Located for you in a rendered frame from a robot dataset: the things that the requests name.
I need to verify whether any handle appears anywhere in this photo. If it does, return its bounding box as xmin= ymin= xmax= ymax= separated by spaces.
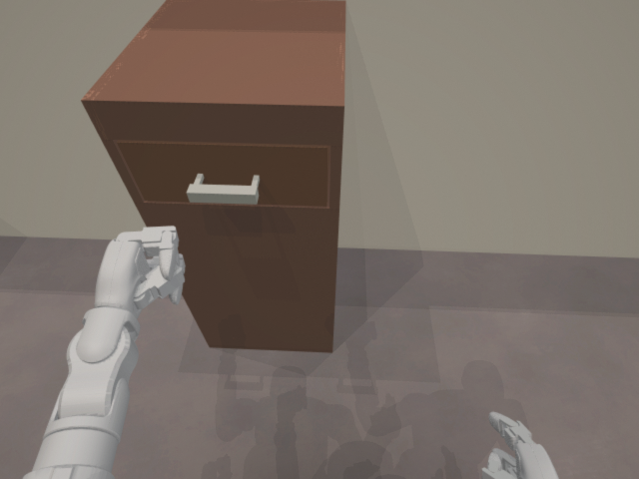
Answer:
xmin=187 ymin=174 xmax=260 ymax=205

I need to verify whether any left robot hand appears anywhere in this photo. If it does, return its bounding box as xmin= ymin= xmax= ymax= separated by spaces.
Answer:
xmin=94 ymin=226 xmax=186 ymax=319

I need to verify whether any left robot forearm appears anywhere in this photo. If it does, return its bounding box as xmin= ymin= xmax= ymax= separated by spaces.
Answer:
xmin=23 ymin=306 xmax=141 ymax=479

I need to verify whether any drawer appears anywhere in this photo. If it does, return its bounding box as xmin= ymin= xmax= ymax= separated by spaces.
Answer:
xmin=117 ymin=140 xmax=330 ymax=207

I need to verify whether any cabinet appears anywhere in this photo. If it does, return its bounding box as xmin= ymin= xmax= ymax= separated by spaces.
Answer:
xmin=81 ymin=0 xmax=345 ymax=353

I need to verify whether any right robot hand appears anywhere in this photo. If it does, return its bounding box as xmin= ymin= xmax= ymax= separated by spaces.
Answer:
xmin=482 ymin=412 xmax=559 ymax=479

